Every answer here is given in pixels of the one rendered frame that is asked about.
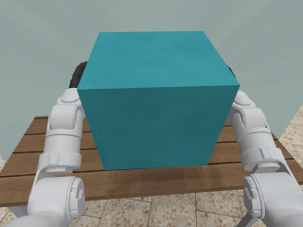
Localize right robot upper arm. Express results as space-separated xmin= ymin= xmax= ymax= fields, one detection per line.
xmin=242 ymin=172 xmax=303 ymax=227

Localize robot right forearm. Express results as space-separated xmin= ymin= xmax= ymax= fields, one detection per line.
xmin=226 ymin=90 xmax=303 ymax=199

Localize left robot upper arm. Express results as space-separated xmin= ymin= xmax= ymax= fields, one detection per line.
xmin=4 ymin=176 xmax=85 ymax=227

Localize left robot hand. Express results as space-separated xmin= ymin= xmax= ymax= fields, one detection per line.
xmin=69 ymin=61 xmax=88 ymax=89

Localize table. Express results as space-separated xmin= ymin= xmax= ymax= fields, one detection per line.
xmin=0 ymin=115 xmax=303 ymax=227

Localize carton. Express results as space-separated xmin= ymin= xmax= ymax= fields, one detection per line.
xmin=77 ymin=30 xmax=241 ymax=170

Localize robot left forearm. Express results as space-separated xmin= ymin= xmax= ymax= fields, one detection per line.
xmin=27 ymin=88 xmax=86 ymax=215

